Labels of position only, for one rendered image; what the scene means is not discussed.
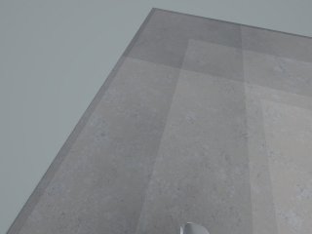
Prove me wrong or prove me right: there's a right robot thigh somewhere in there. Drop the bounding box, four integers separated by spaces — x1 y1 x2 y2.
178 222 210 234

